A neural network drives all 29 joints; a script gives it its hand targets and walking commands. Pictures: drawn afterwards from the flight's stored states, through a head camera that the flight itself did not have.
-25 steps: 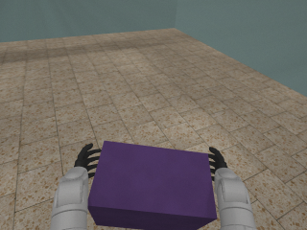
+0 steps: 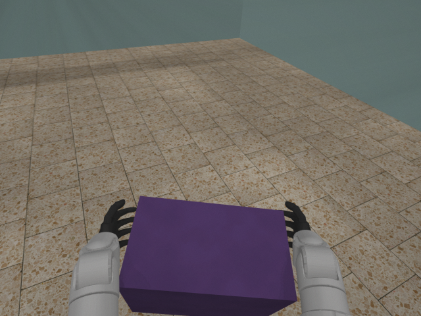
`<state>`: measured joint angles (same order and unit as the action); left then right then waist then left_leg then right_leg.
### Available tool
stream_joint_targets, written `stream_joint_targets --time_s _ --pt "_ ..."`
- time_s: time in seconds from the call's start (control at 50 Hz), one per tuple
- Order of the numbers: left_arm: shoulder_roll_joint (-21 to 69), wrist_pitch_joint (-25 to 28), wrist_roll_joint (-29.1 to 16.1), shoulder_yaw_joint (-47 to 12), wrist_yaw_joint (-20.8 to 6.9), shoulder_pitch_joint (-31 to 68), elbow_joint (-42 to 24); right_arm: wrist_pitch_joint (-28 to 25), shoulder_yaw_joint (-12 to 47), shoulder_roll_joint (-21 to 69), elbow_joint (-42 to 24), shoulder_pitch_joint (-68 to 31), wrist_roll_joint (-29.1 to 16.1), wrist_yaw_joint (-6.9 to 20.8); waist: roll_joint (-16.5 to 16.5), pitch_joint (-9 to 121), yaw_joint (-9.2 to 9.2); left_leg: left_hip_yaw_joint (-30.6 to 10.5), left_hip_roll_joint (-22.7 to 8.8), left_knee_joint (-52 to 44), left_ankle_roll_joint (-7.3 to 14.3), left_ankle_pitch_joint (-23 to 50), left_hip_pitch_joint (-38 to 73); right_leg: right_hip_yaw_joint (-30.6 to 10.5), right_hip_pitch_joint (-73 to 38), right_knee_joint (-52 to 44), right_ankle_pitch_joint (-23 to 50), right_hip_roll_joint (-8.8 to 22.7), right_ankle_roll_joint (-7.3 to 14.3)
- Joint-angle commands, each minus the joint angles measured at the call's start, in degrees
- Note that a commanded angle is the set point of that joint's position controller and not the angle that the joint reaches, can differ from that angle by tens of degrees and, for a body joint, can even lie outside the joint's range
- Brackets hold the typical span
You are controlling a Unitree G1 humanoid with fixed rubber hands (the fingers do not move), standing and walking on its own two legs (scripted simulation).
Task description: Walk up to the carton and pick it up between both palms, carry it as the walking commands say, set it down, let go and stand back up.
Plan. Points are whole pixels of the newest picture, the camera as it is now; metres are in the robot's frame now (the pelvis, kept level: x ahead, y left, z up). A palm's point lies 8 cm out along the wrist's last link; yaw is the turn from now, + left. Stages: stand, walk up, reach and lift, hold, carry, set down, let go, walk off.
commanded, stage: hold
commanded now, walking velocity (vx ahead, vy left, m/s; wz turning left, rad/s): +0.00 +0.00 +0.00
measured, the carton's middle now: (204, 263) +0.27 +0.01 -0.03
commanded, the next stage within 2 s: carry in 0.50 s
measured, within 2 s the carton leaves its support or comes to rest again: neither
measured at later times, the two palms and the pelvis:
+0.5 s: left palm (110, 239) +0.27 +0.19 +0.04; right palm (302, 239) +0.28 -0.18 +0.05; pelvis -0.01 +0.01 +0.00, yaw +0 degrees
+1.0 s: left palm (79, 225) +0.28 +0.24 +0.08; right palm (272, 204) +0.33 -0.12 +0.08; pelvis -0.04 +0.03 -0.04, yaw +11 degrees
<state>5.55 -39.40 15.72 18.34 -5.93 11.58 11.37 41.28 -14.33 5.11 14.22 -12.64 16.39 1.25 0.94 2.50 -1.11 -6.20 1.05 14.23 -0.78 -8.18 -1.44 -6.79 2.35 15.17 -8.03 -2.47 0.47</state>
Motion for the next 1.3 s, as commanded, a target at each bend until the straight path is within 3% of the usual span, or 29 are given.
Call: stream_joint_targets --time_s 0.0,0.02,0.06,0.16,0.18,0.2,0.22,0.32,0.38,0.46,0.48,0.52,0.56,0.66,0.72,0.78,0.8,0.84,0.86,0.9,0.94,0.98,1.0,1.02,1.04,1.1,1.2,1.22,1.28 --pt "44.93 1.02 -14.40 -34.30 -15.39 30.08 -1.63 -3.46 33.11 50.21 -5.99 -31.70 -16.10 16.37 -0.16 11.84 -0.03 3.72 4.90 -1.03 0.95 8.21 0.96 2.34 -4.12 -1.88 9.86 -2.65 -1.02" --pt "45.00 1.23 -14.24 -33.55 -15.21 31.44 -1.61 -3.18 32.67 51.72 -4.58 -33.36 -16.61 16.91 -0.02 11.46 -2.01 3.59 4.34 -1.44 1.09 6.30 1.75 2.03 -3.54 -1.81 7.47 -2.64 -1.20" --pt "46.59 1.09 -14.76 -35.04 -15.14 33.14 -2.55 -3.38 31.27 50.31 -3.47 -31.93 -15.73 17.17 -3.09 12.35 0.00 3.10 4.18 -1.89 0.51 8.49 2.69 2.17 -3.50 -1.76 9.33 -2.63 -0.46" --pt "47.02 1.35 -16.18 -35.20 -15.40 31.82 -3.76 -3.54 32.61 50.30 -5.17 -31.29 -16.10 17.01 0.64 13.52 0.74 3.11 4.08 -0.99 0.67 10.55 3.17 2.33 -3.38 -1.56 11.05 -3.22 -0.92" --pt "47.16 1.15 -15.14 -34.47 -15.29 32.88 -1.57 -4.08 32.14 50.59 -4.46 -34.16 -16.74 17.27 -3.48 12.69 -0.31 3.38 4.39 -1.41 0.49 7.88 1.69 2.07 -4.67 -1.70 8.76 -2.47 -0.70" --pt "47.87 1.46 -15.67 -34.52 -15.21 31.68 -1.26 -3.82 32.53 50.56 -3.55 -33.03 -16.69 17.09 1.04 11.62 0.51 2.63 3.97 -1.42 0.90 8.96 2.03 2.58 -2.41 -1.81 8.53 -2.88 -0.93" --pt "46.79 1.19 -14.70 -34.67 -15.55 32.92 -1.78 -3.82 31.58 49.70 -5.85 -33.18 -15.40 17.36 -2.61 13.34 0.72 3.70 4.60 -1.50 0.39 5.57 3.76 2.67 -2.22 -2.06 5.60 -2.90 -0.56" --pt "47.67 1.87 -15.41 -35.01 -15.29 31.02 -1.98 -4.80 33.12 49.74 -7.47 -35.43 -16.25 17.77 2.61 15.85 0.40 2.70 4.14 -0.71 0.51 7.07 3.45 2.86 -3.55 -1.45 6.11 -3.33 -1.12" --pt "48.76 1.60 -15.67 -35.91 -14.99 34.87 -2.91 -4.09 31.86 50.49 -4.66 -35.32 -16.78 18.16 -2.86 13.94 0.24 3.01 4.09 -1.72 -0.02 3.77 2.90 3.04 -2.03 -1.20 3.49 -3.20 -0.22" --pt "49.26 1.49 -15.29 -35.60 -15.08 37.25 0.38 -4.24 29.04 50.74 1.08 -34.27 -15.30 19.29 -3.14 11.33 1.20 2.91 3.77 -2.46 -0.14 -1.24 3.11 2.68 0.54 -2.37 -0.33 -2.58 0.37" --pt "50.68 0.36 -18.28 -40.23 -14.49 32.41 -0.04 -3.69 34.85 50.05 -2.98 -32.69 -16.90 17.89 1.43 17.78 2.07 0.64 -7.99 10.39 1.79 2.59 -2.02 1.70 6.10 8.32 2.86 9.34 0.25" --pt "51.39 -0.22 -20.24 -42.55 -13.84 33.68 -4.49 -2.65 36.66 52.95 -5.41 -33.62 -19.86 17.49 -1.04 13.94 2.12 0.29 -7.42 11.52 1.75 -5.22 -9.21 -1.29 6.65 6.81 -4.19 10.43 0.33" --pt "51.57 -1.90 -22.80 -42.94 -12.71 35.15 -6.60 -1.27 38.72 52.41 -9.88 -37.37 -23.27 16.62 -0.11 19.66 1.21 0.31 -7.34 17.94 1.60 3.70 -11.00 -3.14 5.84 10.01 7.38 12.53 1.15" --pt "47.92 -9.48 -25.73 -46.13 -8.65 36.48 -14.26 6.85 41.89 50.08 -16.19 -37.33 -29.41 15.35 -0.68 18.31 1.72 -3.83 -8.93 19.61 3.41 9.21 -17.41 2.24 9.70 19.36 6.44 10.20 1.27" --pt "46.08 -13.52 -33.32 -51.51 -6.38 53.55 -24.42 11.01 48.11 48.12 -27.79 -57.65 -38.96 13.30 -5.71 22.67 1.82 -8.44 -10.55 19.87 5.56 18.40 -15.53 4.28 11.55 26.64 7.63 8.13 -0.52" --pt "46.02 -20.31 -35.00 -48.45 -5.05 49.75 -19.16 17.84 43.43 45.30 -23.49 -54.01 -38.83 11.32 -7.41 23.05 0.90 -11.18 -9.67 17.76 5.89 9.51 -23.43 5.38 8.46 23.95 -7.39 5.67 -0.85" --pt "43.82 -21.36 -36.00 -47.01 -5.11 52.03 -20.46 18.92 44.04 44.01 -23.47 -55.65 -39.23 10.77 -3.44 26.82 0.52 -9.76 -8.32 23.07 4.96 6.96 -27.56 0.90 2.50 18.79 -5.00 8.75 0.47" --pt "45.30 -23.65 -36.81 -45.70 -4.45 54.12 -18.62 21.77 41.67 45.84 -23.83 -60.73 -40.81 10.81 15.67 28.20 0.13 5.29 1.37 43.02 0.72 -23.11 -38.98 -15.69 -3.83 11.69 17.10 26.90 8.49" --pt "46.23 -24.95 -36.67 -43.78 -4.53 52.21 -17.07 23.18 40.36 47.48 -20.76 -57.13 -41.05 11.05 15.03 28.81 0.99 5.85 -2.03 43.27 -0.15 -26.61 -38.24 -13.71 -3.63 14.43 26.55 28.23 11.19" --pt "47.33 -26.00 -37.66 -44.15 -3.94 61.11 -16.70 24.20 39.15 47.44 -18.97 -64.66 -42.13 10.97 6.68 25.67 1.22 6.00 -2.88 38.54 0.02 -24.15 -33.35 -5.90 1.82 16.82 29.28 24.44 9.16" --pt "48.27 -27.47 -35.24 -40.55 -3.21 58.83 -13.17 25.69 37.74 49.78 -14.82 -63.12 -42.50 11.41 7.50 25.19 2.18 7.61 -1.91 23.90 1.04 -14.84 -21.47 1.26 10.50 20.34 22.11 20.58 4.00" --pt "49.10 -27.27 -36.93 -41.87 -3.01 65.48 -16.14 25.46 37.08 50.42 -15.79 -68.03 -43.09 11.57 -4.87 28.16 2.77 -2.89 -8.90 13.02 2.37 13.29 -6.66 10.55 22.25 33.09 -5.00 12.98 -2.64" --pt "49.92 -27.88 -37.31 -41.35 -3.12 67.41 -15.31 25.77 36.12 51.38 -14.55 -69.15 -43.25 11.46 -17.44 27.78 2.64 -18.70 -21.05 14.40 6.76 37.88 1.19 12.80 33.98 41.71 -22.05 8.58 -5.49" --pt "49.90 -28.10 -36.93 -40.81 -3.05 65.94 -16.39 26.10 35.81 52.78 -12.81 -66.19 -42.40 11.20 -13.35 28.09 2.77 -18.90 -21.47 16.91 11.64 46.10 3.98 9.26 36.99 44.98 -27.88 7.67 -4.98" --pt "50.86 -28.63 -37.63 -40.45 -3.47 67.47 -16.71 26.27 35.37 53.43 -13.38 -67.23 -42.36 10.83 -9.50 29.05 2.94 -17.96 -21.62 15.29 14.05 34.08 0.63 8.27 35.31 45.06 -28.38 7.11 -4.55" --pt "52.09 -29.00 -40.13 -39.51 -4.52 68.70 -14.21 26.92 31.40 53.92 -10.74 -64.60 -39.62 9.72 -7.21 27.48 3.13 -13.96 -16.54 13.07 10.41 17.60 -1.34 8.00 34.48 41.23 -22.76 7.00 -3.27" --pt "55.68 -28.33 -43.10 -40.76 -5.78 69.75 -16.95 25.69 33.97 52.89 -21.40 -69.28 -39.37 8.02 -8.73 34.38 3.28 -12.63 -14.30 14.91 10.00 21.45 3.14 10.13 24.46 24.65 -17.92 3.93 -2.34" --pt "55.73 -28.00 -43.58 -41.26 -5.34 69.98 -19.52 25.30 33.18 51.58 -23.14 -67.88 -38.99 7.64 -13.04 35.98 2.69 -10.48 -12.89 16.96 8.87 25.96 1.74 10.41 20.14 21.08 -14.96 4.76 -1.93" --pt "54.94 -27.45 -43.31 -40.43 -5.24 66.21 -22.03 25.27 35.35 51.27 -25.87 -66.30 -39.01 6.65 -0.72 37.13 1.46 -2.68 -7.84 24.49 4.23 20.60 -13.00 7.00 -1.51 12.18 6.09 11.85 0.61"
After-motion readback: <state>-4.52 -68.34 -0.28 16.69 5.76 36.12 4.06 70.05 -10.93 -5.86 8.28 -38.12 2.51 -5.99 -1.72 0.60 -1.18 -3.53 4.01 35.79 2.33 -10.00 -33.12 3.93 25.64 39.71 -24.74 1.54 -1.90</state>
